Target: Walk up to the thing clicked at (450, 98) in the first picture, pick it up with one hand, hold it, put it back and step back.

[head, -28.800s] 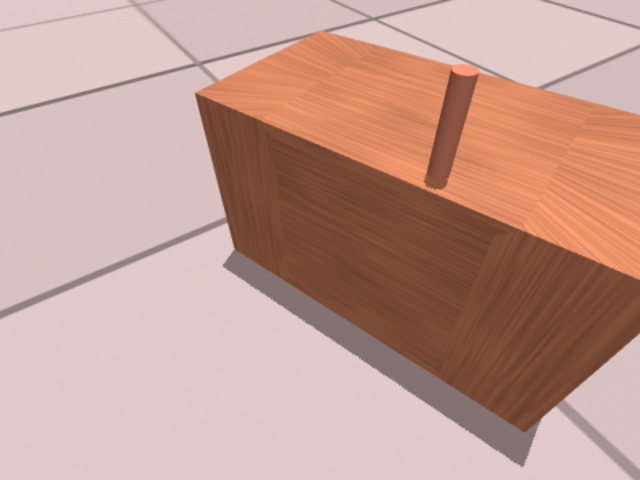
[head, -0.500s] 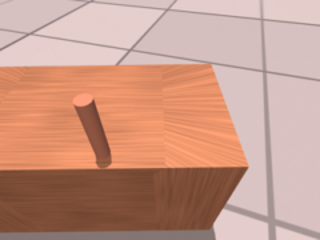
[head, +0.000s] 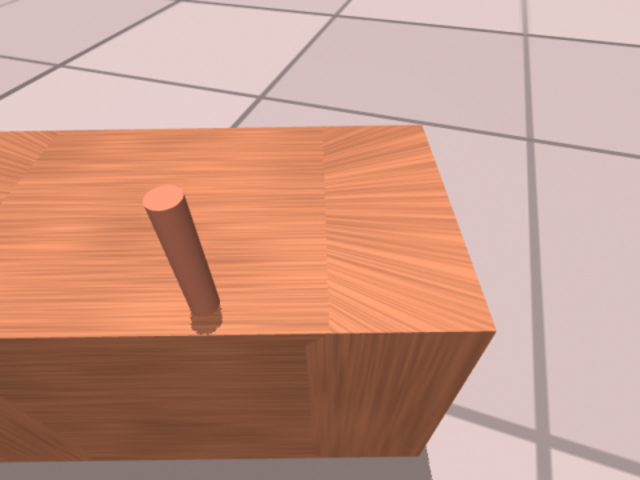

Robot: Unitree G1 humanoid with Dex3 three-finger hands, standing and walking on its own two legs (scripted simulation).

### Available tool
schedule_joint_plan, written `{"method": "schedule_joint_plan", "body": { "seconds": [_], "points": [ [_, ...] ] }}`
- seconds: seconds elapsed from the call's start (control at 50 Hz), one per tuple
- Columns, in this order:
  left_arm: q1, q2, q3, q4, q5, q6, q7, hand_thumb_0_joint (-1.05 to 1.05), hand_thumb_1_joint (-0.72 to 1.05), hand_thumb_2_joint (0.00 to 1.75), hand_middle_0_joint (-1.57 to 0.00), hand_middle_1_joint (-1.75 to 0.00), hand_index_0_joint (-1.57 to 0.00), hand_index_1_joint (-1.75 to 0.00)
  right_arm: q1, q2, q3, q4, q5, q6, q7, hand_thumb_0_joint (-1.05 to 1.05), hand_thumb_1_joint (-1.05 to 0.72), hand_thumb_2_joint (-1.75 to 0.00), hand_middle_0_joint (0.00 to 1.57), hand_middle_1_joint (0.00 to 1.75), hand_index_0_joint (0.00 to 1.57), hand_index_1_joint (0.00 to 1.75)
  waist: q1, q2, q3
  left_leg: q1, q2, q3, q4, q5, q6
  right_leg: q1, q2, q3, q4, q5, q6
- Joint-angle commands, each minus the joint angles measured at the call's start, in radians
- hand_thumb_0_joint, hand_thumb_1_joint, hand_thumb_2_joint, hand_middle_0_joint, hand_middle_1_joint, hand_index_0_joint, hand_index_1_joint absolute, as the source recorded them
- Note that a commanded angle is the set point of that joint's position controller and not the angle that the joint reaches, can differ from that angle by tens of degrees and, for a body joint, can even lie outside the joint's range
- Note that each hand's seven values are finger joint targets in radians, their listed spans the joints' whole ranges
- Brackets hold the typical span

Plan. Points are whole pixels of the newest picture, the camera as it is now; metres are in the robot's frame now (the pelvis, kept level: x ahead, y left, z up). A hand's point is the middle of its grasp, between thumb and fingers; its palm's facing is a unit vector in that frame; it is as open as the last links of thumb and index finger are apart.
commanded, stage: stand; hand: left
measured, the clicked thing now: (187, 258) +0.44 +0.21 +0.04
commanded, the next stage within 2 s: step back in 0.34 s
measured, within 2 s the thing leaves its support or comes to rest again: neither
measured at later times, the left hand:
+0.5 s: hand out of the picture +0.07 +0.26 -0.17, palm faces +0.00 -0.93 -0.37, open 7.4 cm
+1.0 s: hand out of the picture +0.00 +0.29 -0.18, palm faces +0.06 -0.93 -0.36, open 7.4 cm
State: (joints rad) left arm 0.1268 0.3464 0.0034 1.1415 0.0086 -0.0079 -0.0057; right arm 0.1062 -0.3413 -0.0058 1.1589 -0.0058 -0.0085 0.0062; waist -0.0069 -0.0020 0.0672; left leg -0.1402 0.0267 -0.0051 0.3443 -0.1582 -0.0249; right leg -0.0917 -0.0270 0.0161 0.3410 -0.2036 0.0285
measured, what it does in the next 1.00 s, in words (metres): walks backwards: left foot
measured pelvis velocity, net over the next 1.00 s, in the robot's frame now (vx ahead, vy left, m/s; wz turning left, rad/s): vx -0.12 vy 0.02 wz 0.09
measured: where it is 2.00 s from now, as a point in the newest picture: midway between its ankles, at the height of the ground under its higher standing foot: outside the picture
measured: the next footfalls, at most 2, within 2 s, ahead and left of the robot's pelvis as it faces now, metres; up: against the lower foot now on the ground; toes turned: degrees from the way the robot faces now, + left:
left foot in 0.90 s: -0.10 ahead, +0.12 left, +0.00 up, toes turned +2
right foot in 1.30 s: -0.17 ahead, -0.09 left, +0.00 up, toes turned +2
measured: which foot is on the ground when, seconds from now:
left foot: down 0.00-0.60, up 0.62-0.88, down 0.90-1.00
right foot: down 0.00-0.92, up 0.94-1.00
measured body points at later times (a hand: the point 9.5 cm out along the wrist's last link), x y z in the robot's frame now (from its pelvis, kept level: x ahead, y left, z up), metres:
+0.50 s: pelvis -0.02 -0.01 -0.01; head +0.04 -0.01 +0.43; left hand +0.07 +0.31 -0.14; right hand +0.07 -0.32 -0.14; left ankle +0.02 +0.13 -0.75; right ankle -0.01 -0.14 -0.75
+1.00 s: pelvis -0.12 +0.02 -0.02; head -0.05 +0.05 +0.42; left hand +0.00 +0.34 -0.15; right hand -0.04 -0.29 -0.14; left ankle -0.14 +0.12 -0.75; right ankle -0.07 -0.13 -0.70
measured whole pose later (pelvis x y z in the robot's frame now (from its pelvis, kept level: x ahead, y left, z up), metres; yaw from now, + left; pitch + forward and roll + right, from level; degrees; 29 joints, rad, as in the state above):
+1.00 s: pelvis -0.12 +0.02 -0.02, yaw +5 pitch -2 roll -1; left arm 0.03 0.39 0.07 0.87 0.01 0.07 0.03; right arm 0.15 -0.35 -0.04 0.95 -0.03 0.04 0.01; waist -0.02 -0.04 0.21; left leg -0.25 -0.03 -0.05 0.64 -0.36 0.03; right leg -0.49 0.04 0.12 0.96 -0.52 -0.01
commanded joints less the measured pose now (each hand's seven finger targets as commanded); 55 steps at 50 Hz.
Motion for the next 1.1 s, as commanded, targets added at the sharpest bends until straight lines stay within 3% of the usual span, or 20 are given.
{"method": "schedule_joint_plan", "body": {
  "seconds": [0.0,0.3,0.32,0.38,0.5,0.54,0.58,0.6,0.62,0.7,0.78,0.84,0.86,0.88,0.9,0.92,0.94,0.98,1.0,1.08],
  "points": [
    [-0.031,0.213,0.041,-0.056,0.000,-0.018,0.016,0.00,0.90,0.90,-0.20,-0.30,-0.20,-0.30,-0.031,-0.209,-0.038,-0.057,-0.003,-0.016,-0.012,0.00,-0.90,-0.90,0.20,0.30,0.20,0.30,-0.001,0.008,-0.061,0.022,0.093,-0.080,-0.068,0.044,0.034,-0.033,-0.097,0.064,-0.070,0.065,-0.043],
    [-0.036,0.216,0.041,-0.068,0.001,-0.020,0.017,0.00,0.90,0.90,-0.20,-0.30,-0.20,-0.30,-0.033,-0.213,-0.037,-0.066,-0.002,-0.018,-0.014,0.00,-0.90,-0.90,0.20,0.30,0.20,0.30,0.001,-0.001,-0.080,0.044,0.102,-0.080,-0.051,0.124,0.036,-0.019,-0.100,0.059,-0.062,0.122,-0.041],
    [-0.041,0.275,0.090,-0.087,-0.012,-0.008,0.020,0.00,0.90,0.90,-0.20,-0.30,-0.20,-0.30,-0.063,-0.273,-0.057,-0.083,0.002,-0.002,-0.010,0.00,-0.90,-0.90,0.20,0.30,0.20,0.30,0.007,0.005,0.019,-0.035,0.088,-0.090,0.052,0.296,0.069,-0.093,-0.077,0.058,0.036,0.264,-0.052],
    [-0.017,0.250,0.092,-0.123,-0.016,0.003,0.025,0.00,0.90,0.90,-0.20,-0.30,-0.20,-0.30,-0.036,-0.267,-0.069,-0.119,0.014,0.007,-0.010,0.00,-0.90,-0.90,0.20,0.30,0.20,0.30,-0.003,0.034,-0.079,-0.022,0.105,-0.084,0.105,0.393,0.109,-0.056,-0.063,0.031,0.136,0.304,-0.073],
    [0.015,0.208,0.092,-0.180,-0.007,0.032,0.021,0.00,0.90,0.90,-0.20,-0.30,-0.20,-0.30,-0.071,-0.305,-0.102,-0.202,0.009,0.033,-0.011,0.00,-0.90,-0.90,0.20,0.30,0.20,0.30,0.009,0.147,-0.170,-0.083,0.183,-0.174,0.115,0.304,0.204,-0.093,0.005,0.000,0.342,0.069,-0.082],
    [0.047,0.232,0.101,-0.183,0.003,0.031,0.020,0.00,0.90,0.90,-0.20,-0.30,-0.20,-0.30,-0.096,-0.285,-0.103,-0.234,0.010,0.044,-0.009,0.00,-0.90,-0.90,0.20,0.30,0.20,0.30,0.030,0.078,-0.186,-0.134,0.117,-0.127,0.250,0.198,0.180,-0.097,-0.059,0.072,0.270,0.082,-0.123],
    [0.013,0.327,0.129,-0.210,0.014,0.025,0.017,0.00,0.90,0.90,-0.20,-0.30,-0.20,-0.30,-0.100,-0.216,-0.087,-0.255,0.013,0.054,-0.010,0.00,-0.90,-0.90,0.20,0.30,0.20,0.30,0.048,-0.148,-0.122,-0.225,-0.113,-0.008,0.541,-0.159,0.066,-0.151,-0.282,0.318,0.015,0.226,-0.248],
    [-0.022,0.365,0.138,-0.242,0.026,0.017,0.020,0.00,0.90,0.90,-0.20,-0.30,-0.20,-0.30,-0.068,-0.207,-0.085,-0.266,0.001,0.064,-0.018,0.00,-0.90,-0.90,0.20,0.30,0.20,0.30,0.050,-0.201,-0.100,-0.297,-0.138,-0.086,0.715,-0.437,0.060,-0.175,-0.379,0.429,-0.013,0.289,-0.321],
    [-0.054,0.367,0.141,-0.266,0.035,0.014,0.025,0.00,0.90,0.90,-0.20,-0.30,-0.20,-0.30,-0.025,-0.231,-0.092,-0.256,-0.005,0.068,-0.020,0.00,-0.90,-0.90,0.20,0.30,0.20,0.30,0.030,-0.192,-0.092,-0.289,-0.113,-0.126,0.806,-0.449,0.063,-0.233,-0.394,0.440,0.001,0.287,-0.341],
    [-0.166,0.297,0.126,-0.319,0.039,0.018,0.032,0.00,0.90,0.90,-0.20,-0.30,-0.20,-0.30,0.073,-0.248,-0.098,-0.238,0.022,0.062,-0.011,0.00,-0.90,-0.90,0.20,0.30,0.20,0.30,-0.022,-0.175,-0.115,-0.289,-0.112,-0.128,0.817,-0.324,0.037,-0.176,-0.237,0.197,0.067,0.236,-0.247],
    [-0.059,0.276,0.129,-0.325,0.030,0.025,0.043,0.00,0.90,0.90,-0.20,-0.30,-0.20,-0.30,0.044,-0.235,-0.081,-0.268,0.004,0.047,-0.018,0.00,-0.90,-0.90,0.20,0.30,0.20,0.30,0.043,-0.186,-0.166,-0.328,-0.058,-0.077,0.499,-0.359,0.020,0.066,-0.246,0.196,0.169,0.374,-0.234],
    [-0.091,0.296,0.130,-0.348,0.008,0.039,0.042,0.00,0.90,0.90,-0.20,-0.30,-0.20,-0.30,0.116,-0.234,-0.090,-0.251,-0.015,0.035,-0.020,0.00,-0.90,-0.90,0.20,0.30,0.20,0.30,-0.003,-0.213,-0.188,-0.184,-0.028,-0.039,0.148,-0.205,0.048,0.053,-0.248,0.171,0.275,0.467,-0.196],
    [-0.095,0.290,0.123,-0.353,-0.002,0.049,0.037,0.00,0.90,0.90,-0.20,-0.30,-0.20,-0.30,0.140,-0.233,-0.097,-0.236,-0.023,0.028,-0.021,0.00,-0.90,-0.90,0.20,0.30,0.20,0.30,-0.024,-0.167,-0.167,-0.101,-0.042,-0.004,0.002,-0.005,0.044,-0.026,-0.203,0.128,0.321,0.409,-0.162],
    [-0.057,0.229,0.109,-0.368,-0.009,0.057,0.035,0.00,0.90,0.90,-0.20,-0.30,-0.20,-0.30,0.115,-0.289,-0.116,-0.252,-0.044,0.024,-0.023,0.00,-0.90,-0.90,0.20,0.30,0.20,0.30,0.001,0.003,-0.168,-0.001,0.083,-0.199,-0.003,0.182,0.058,-0.184,-0.101,0.073,0.436,0.179,-0.097],
    [-0.046,0.180,0.101,-0.374,-0.014,0.057,0.039,0.00,0.90,0.90,-0.20,-0.30,-0.20,-0.30,0.071,-0.383,-0.133,-0.273,-0.048,0.027,-0.017,0.00,-0.90,-0.90,0.20,0.30,0.20,0.30,0.019,0.263,-0.129,0.083,0.261,-0.453,-0.008,0.407,0.128,-0.448,0.108,0.015,0.589,-0.376,-0.051],
    [-0.102,0.229,0.123,-0.370,0.003,0.057,0.055,0.00,0.90,0.90,-0.20,-0.30,-0.20,-0.30,0.062,-0.442,-0.141,-0.288,-0.039,0.027,-0.012,0.00,-0.90,-0.90,0.20,0.30,0.20,0.30,-0.045,0.266,-0.122,-0.052,0.334,-0.518,-0.004,0.377,0.267,-0.391,0.134,0.150,0.721,-0.490,-0.037],
    [-0.121,0.249,0.126,-0.355,0.010,0.055,0.059,0.00,0.90,0.90,-0.20,-0.30,-0.20,-0.30,0.031,-0.417,-0.137,-0.294,-0.035,0.023,-0.017,0.00,-0.90,-0.90,0.20,0.30,0.20,0.30,-0.046,0.256,-0.078,-0.150,0.350,-0.532,-0.025,0.302,0.305,-0.365,0.119,0.186,0.832,-0.461,-0.037],
    [-0.056,0.235,0.127,-0.336,-0.012,0.056,0.048,0.00,0.90,0.90,-0.20,-0.30,-0.20,-0.30,-0.077,-0.295,-0.104,-0.323,-0.044,0.024,-0.027,0.00,-0.90,-0.90,0.20,0.30,0.20,0.30,0.028,0.149,-0.059,-0.048,0.178,-0.232,0.056,0.396,0.207,-0.439,0.137,0.209,0.889,-0.311,-0.048],
    [0.015,0.227,0.122,-0.327,-0.016,0.056,0.045,0.00,0.90,0.90,-0.20,-0.30,-0.20,-0.30,-0.082,-0.263,-0.103,-0.330,-0.040,0.025,-0.032,0.00,-0.90,-0.90,0.20,0.30,0.20,0.30,0.062,0.131,-0.078,0.047,0.143,-0.161,0.090,0.431,0.160,-0.487,0.143,0.202,0.881,-0.259,-0.057],
    [-0.019,0.200,0.115,-0.352,0.002,0.037,0.043,0.00,0.90,0.90,-0.20,-0.30,-0.20,-0.30,0.036,-0.235,-0.102,-0.322,-0.020,0.028,-0.038,0.00,-0.90,-0.90,0.20,0.30,0.20,0.30,-0.018,0.149,-0.113,0.214,0.180,-0.203,0.156,0.532,0.229,-0.468,0.111,0.126,0.735,-0.296,0.000]
  ]
}}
